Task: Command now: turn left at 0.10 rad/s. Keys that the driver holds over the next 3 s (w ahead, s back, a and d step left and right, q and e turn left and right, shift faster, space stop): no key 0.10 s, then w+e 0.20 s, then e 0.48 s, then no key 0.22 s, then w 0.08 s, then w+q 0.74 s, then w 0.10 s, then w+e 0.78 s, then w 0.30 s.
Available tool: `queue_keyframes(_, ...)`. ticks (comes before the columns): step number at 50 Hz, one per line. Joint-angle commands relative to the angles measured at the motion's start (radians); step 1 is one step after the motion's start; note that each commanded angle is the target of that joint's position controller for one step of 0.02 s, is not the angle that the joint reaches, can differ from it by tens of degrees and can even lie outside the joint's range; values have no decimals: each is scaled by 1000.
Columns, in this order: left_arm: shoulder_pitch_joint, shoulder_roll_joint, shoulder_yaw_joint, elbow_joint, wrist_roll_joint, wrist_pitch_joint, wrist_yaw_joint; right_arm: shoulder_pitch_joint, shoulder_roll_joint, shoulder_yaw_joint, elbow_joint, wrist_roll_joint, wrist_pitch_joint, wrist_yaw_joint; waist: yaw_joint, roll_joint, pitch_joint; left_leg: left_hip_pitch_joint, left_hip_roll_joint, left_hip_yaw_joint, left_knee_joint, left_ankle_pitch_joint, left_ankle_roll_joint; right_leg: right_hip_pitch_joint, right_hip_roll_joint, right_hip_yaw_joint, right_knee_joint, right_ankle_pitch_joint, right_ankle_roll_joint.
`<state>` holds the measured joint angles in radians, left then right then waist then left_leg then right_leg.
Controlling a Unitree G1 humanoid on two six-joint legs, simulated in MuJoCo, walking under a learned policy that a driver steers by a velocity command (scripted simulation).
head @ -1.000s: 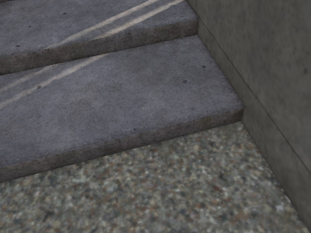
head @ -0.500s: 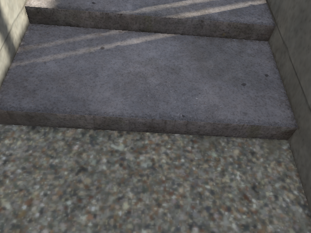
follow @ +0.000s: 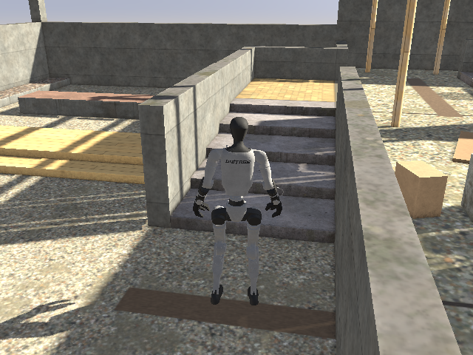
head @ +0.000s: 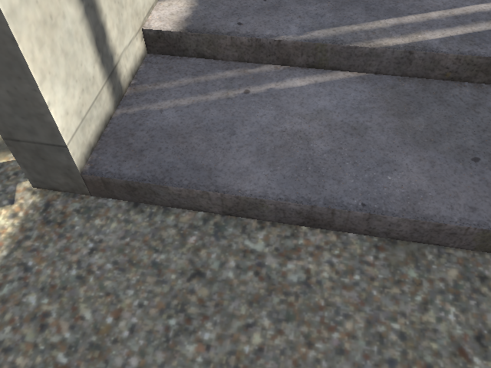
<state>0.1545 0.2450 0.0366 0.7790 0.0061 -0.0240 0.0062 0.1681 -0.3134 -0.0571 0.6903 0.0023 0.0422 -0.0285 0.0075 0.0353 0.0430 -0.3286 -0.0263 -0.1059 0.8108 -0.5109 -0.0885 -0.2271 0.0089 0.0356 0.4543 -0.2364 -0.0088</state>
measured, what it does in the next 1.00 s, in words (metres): walks ahead, turning right: left foot, then right foot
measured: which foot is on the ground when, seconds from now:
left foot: up 0.00-0.08, down 0.10-0.44, up 0.46-0.94, down 0.96-1.00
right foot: down 0.00-0.18, up 0.20-0.42, down 0.44-0.98, up 1.00-1.00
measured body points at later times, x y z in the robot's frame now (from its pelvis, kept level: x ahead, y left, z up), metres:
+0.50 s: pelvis +0.06 -0.04 -0.02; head +0.09 -0.07 +0.43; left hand +0.26 +0.22 -0.11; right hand +0.09 -0.34 -0.15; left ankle -0.03 +0.14 -0.69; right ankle +0.10 -0.13 -0.74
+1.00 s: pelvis +0.15 -0.04 -0.01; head +0.18 -0.05 +0.44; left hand +0.41 +0.16 -0.10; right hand +0.20 -0.36 -0.09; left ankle +0.23 +0.06 -0.74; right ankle +0.10 -0.13 -0.74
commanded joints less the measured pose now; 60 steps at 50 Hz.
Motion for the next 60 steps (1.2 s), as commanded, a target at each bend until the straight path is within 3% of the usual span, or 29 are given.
queue_keyframes(1,-40,161,36,-50,-2,5,5,3,-33,-8,-44,9,-14,2,-1,-206,-108,44,28,55,-174,87,-13,111,-190,156,-65,508,-180)
queue_keyframes(4,-6,150,27,-32,-14,8,1,37,-64,-15,-14,-2,-14,3,-12,-173,-117,216,30,58,-471,404,29,73,-162,147,-48,381,-118)
queue_keyframes(5,14,140,20,-28,1,-4,-5,32,-115,-22,-27,-12,-12,-4,6,-101,-133,288,99,-13,-434,576,56,17,-140,128,-35,271,-67)
queue_keyframes(6,55,121,15,-13,9,-12,-13,46,-142,-30,-6,-15,-9,-3,40,14,-143,269,103,-2,-373,438,103,1,-58,51,-47,56,-23)
queue_keyframes(8,-41,127,13,-18,-9,-7,-12,64,-103,-28,-5,-19,-16,8,-30,47,-62,161,95,-27,-439,-45,156,-63,22,-29,71,-206,8)
queue_keyframes(10,-78,117,15,-44,-32,-10,-4,127,-145,-39,8,-18,-36,1,-60,168,42,150,221,-203,-575,-277,224,-237,49,-79,252,-249,-3)
queue_keyframes(12,-135,132,24,-87,-47,-23,-8,182,-162,-46,25,-10,-68,-10,-86,207,130,156,369,-369,-655,-263,307,-404,-29,-6,449,-288,-36)
queue_keyframes(14,-116,125,27,-93,-57,-34,-20,179,-137,-42,27,4,-92,-15,-74,156,122,278,397,-351,-663,-166,308,-533,-82,48,505,-305,-66)
queue_keyframes(16,-117,114,22,-90,-41,-36,-37,120,-134,-43,15,9,-97,-15,-61,102,96,284,339,-178,-646,83,260,-450,-98,-1,392,-226,-64)
queue_keyframes(19,-35,121,27,-78,-26,-22,-60,49,-176,-59,-6,10,-74,-13,-17,98,-1,158,260,39,-530,430,211,-143,-32,-117,243,-39,-22)
queue_keyframes(21,96,159,54,-47,-22,-4,-58,55,-156,-54,-9,19,-63,-16,41,53,-74,91,222,111,-340,513,165,57,41,-149,158,58,-22)
queue_keyframes(22,170,201,78,-41,-25,3,-47,80,-111,-41,-9,7,-64,-16,74,-39,-113,30,173,184,-123,489,112,167,32,-86,94,106,-50)
queue_keyframes(23,218,327,101,-61,-26,7,-22,77,-16,-11,-56,-44,-65,-17,55,-361,-134,-200,57,228,258,-39,15,271,-222,327,-30,344,-166)
queue_keyframes(24,206,352,91,-104,1,-8,-35,123,-26,-8,-81,-11,-78,-18,40,-377,-243,-330,-41,49,448,-192,8,311,-384,737,-189,232,-348)
queue_keyframes(25,149,293,77,-125,-1,-25,-41,104,-88,-22,-69,21,-83,-16,37,-230,-180,-390,13,5,523,-141,24,285,-381,670,-192,158,-350)
queue_keyframes(27,84,241,63,-132,-18,-30,-32,47,-120,-35,-59,5,-83,-24,19,-78,-95,-386,82,11,446,9,55,176,-289,462,-137,195,-266)
queue_keyframes(30,36,231,57,-156,-1,-13,-9,58,-108,-39,-57,-13,-73,-19,-19,-116,-105,-245,75,20,330,126,44,60,-209,318,-138,443,-243)
queue_keyframes(32,43,240,62,-158,-7,-7,2,57,-87,-32,-57,-16,-68,-18,-24,-109,-127,-234,51,27,253,156,22,71,-192,280,-124,551,-252)
queue_keyframes(35,50,248,68,-161,-23,15,17,3,-72,-24,-72,-14,-59,-19,-12,-107,-136,-241,33,15,125,199,-10,88,-180,295,-109,491,-244)
queue_keyframes(40,35,244,70,-175,-20,43,29,-71,-74,-23,-88,-4,-63,-7,8,-146,-108,-197,12,-1,-30,245,-19,55,-159,355,-93,322,-221)
queue_keyframes(45,29,218,55,-178,-15,55,21,-84,-77,-23,-92,3,-84,13,25,-171,-134,-78,9,28,-186,212,17,103,-166,398,-2,486,-212)
queue_keyframes(47,3,197,44,-182,-24,57,23,-42,-70,-24,-79,-3,-95,21,-17,-165,-127,65,19,37,-428,415,56,77,-124,398,30,427,-163)
queue_keyframes(48,33,169,35,-181,-11,52,23,-35,-105,-30,-86,-19,-98,19,-6,-118,-142,175,108,-35,-458,591,90,26,-86,372,60,293,-111)
queue_keyframes(49,105,138,24,-179,16,42,20,-47,-175,-39,-105,-36,-94,12,54,76,-173,279,270,-189,-426,899,180,-60,17,261,186,-17,-55)
queue_keyframes(50,114,150,27,-175,8,37,19,-50,-122,-24,-81,-51,-88,14,61,189,-154,254,366,-308,-424,962,333,-138,73,171,244,-294,5)
queue_keyframes(51,150,199,38,-127,25,58,9,37,-75,-4,-62,-40,-62,17,1,107,-170,282,384,-329,-460,846,347,-134,91,96,301,-360,-6)
queue_keyframes(55,41,169,32,-141,33,59,-42,82,-146,-24,0,-39,-25,27,-26,166,-25,199,231,-245,-603,86,260,-199,58,13,344,-287,-12)
queue_keyframes(58,41,132,17,-127,31,36,-42,58,-135,-32,7,-23,-17,45,-9,154,-2,135,171,-211,-596,83,257,-75,69,-53,136,-253,-29)
queue_keyframes(60,120,102,11,-88,36,21,-22,37,-136,-41,13,-10,-12,45,44,120,-16,45,124,-173,-529,94,241,122,84,-98,-107,-54,-50)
